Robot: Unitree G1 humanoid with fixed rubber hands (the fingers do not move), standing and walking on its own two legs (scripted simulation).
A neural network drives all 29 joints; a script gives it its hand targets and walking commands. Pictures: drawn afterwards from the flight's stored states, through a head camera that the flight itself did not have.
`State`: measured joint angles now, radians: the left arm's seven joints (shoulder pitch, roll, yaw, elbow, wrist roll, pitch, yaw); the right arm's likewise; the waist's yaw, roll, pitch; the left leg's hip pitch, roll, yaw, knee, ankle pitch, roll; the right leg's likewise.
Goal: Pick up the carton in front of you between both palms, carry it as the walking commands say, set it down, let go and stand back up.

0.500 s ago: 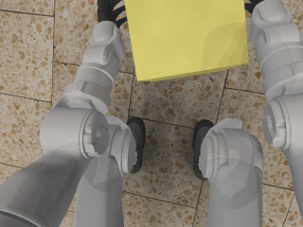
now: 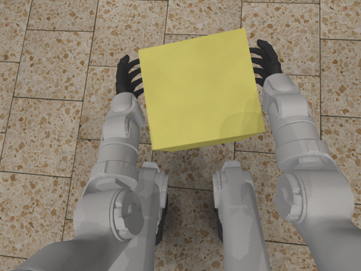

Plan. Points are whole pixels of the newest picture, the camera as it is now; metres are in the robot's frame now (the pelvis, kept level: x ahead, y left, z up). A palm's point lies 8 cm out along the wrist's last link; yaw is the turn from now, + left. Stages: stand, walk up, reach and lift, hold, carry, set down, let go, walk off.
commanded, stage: reach and lift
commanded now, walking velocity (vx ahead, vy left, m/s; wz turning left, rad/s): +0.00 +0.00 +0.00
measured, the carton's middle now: (200, 103) +0.47 -0.04 -0.16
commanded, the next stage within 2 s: none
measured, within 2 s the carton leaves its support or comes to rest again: neither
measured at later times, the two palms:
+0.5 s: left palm (85, 71) +0.45 +0.13 +0.08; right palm (300, 61) +0.45 -0.17 +0.07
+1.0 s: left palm out of the picture +0.42 +0.14 +0.24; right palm out of the picture +0.41 -0.16 +0.23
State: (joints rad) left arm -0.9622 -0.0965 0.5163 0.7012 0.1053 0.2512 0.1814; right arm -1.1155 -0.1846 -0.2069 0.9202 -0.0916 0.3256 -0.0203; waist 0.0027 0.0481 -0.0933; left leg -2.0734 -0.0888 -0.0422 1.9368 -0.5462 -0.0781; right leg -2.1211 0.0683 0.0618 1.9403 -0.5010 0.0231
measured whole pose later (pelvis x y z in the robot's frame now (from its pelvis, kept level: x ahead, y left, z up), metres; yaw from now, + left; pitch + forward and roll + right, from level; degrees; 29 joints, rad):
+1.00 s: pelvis +0.09 +0.01 +0.27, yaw -2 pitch +18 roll +0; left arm -0.39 -0.18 0.36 0.55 0.19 0.31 0.10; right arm -0.40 0.09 -0.28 0.58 -0.20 0.35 -0.04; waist 0.00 0.03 -0.18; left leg -0.87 -0.06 -0.08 0.98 -0.42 -0.01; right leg -0.90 0.04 0.07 0.97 -0.39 0.01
